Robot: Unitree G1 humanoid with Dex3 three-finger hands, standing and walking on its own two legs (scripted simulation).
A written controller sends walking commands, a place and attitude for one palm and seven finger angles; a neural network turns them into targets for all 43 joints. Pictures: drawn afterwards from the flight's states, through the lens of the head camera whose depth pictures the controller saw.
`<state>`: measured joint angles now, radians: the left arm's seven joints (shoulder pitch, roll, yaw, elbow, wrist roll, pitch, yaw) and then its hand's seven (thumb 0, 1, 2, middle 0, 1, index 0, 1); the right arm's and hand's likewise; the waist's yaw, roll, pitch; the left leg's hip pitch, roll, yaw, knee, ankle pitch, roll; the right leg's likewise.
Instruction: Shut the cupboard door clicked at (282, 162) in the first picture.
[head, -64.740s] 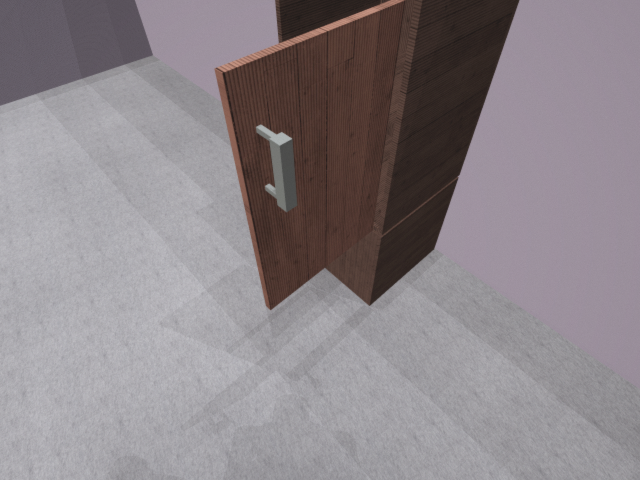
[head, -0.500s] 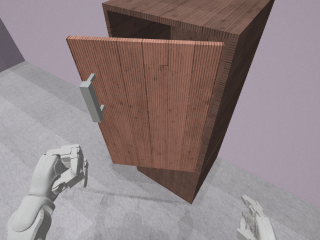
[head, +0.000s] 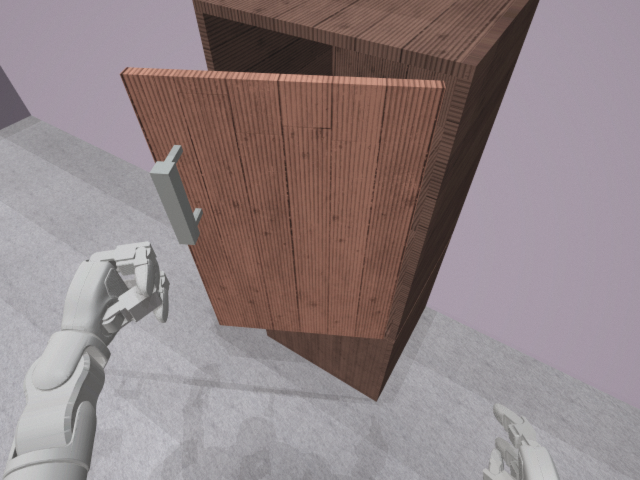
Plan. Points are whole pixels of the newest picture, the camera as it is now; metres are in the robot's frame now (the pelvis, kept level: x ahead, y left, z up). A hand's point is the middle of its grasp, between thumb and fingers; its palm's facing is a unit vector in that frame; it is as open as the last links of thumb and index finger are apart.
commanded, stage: bring the fist close to the handle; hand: left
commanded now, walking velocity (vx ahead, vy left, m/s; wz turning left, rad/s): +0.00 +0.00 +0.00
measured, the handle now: (182, 195) +0.46 +0.23 +0.11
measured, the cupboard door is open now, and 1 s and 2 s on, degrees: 27 27 10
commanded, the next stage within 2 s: push the door shut along its arc in 0.82 s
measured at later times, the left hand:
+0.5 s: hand (171, 251) +0.35 +0.21 +0.11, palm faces -0.01 -1.00 -0.01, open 3.1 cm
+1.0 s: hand (179, 249) +0.36 +0.21 +0.10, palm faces -0.02 -1.00 -0.02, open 3.1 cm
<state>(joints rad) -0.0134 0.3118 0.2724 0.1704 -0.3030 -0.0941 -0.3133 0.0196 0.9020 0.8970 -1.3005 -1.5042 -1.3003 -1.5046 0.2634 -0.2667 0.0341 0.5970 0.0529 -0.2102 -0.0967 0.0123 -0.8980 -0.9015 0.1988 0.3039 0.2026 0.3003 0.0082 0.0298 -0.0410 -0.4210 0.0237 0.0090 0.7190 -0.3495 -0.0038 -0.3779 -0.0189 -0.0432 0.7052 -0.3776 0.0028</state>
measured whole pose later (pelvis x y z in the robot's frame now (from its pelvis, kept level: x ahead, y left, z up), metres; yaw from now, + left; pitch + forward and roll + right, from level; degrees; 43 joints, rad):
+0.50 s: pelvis +0.00 +0.01 +0.00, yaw -1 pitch +5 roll -1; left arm -0.27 0.34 0.29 0.44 -0.26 -0.12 -0.30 0.02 0.90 0.90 -1.30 -1.50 -1.30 -1.50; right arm 0.27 -0.26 0.04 0.61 0.05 -0.14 -0.08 0.01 -0.90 -0.90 0.20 0.30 0.20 0.30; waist -0.02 0.03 -0.05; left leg -0.45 0.02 0.02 0.71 -0.34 0.00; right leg -0.41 -0.02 -0.03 0.70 -0.37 0.01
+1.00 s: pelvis +0.00 +0.00 +0.00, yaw +0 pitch +5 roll -1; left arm -0.32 0.34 0.27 0.51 -0.25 -0.14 -0.30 0.02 0.90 0.90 -1.30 -1.50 -1.30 -1.50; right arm 0.26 -0.27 0.03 0.61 0.05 -0.11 -0.09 0.01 -0.90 -0.90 0.20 0.30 0.20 0.30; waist -0.02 0.03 -0.04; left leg -0.46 0.02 0.01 0.71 -0.34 0.00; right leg -0.41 -0.02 -0.04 0.70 -0.36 0.00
